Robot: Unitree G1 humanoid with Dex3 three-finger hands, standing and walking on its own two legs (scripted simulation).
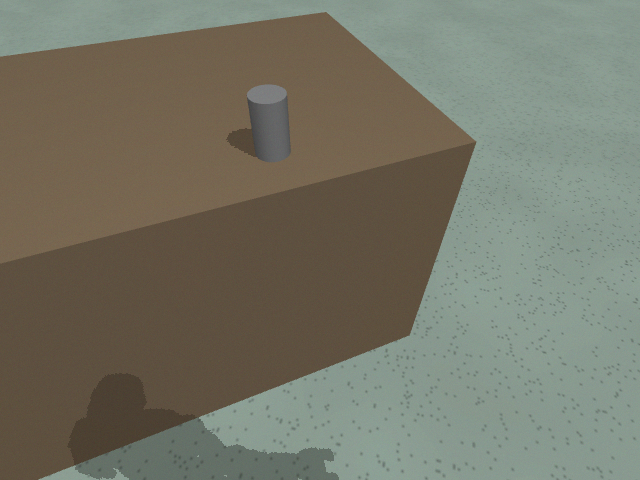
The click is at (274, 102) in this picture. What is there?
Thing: squat round
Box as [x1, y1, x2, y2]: [247, 84, 290, 161]
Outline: 256,86 250,89 247,93 255,153 257,157 265,161 281,160 285,158 290,152 286,92 283,88 276,85 266,84
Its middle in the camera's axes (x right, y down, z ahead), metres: -0.10 -0.21 +0.72
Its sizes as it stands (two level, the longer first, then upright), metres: 0.069 0.069 0.120
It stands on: a support 0.80 m high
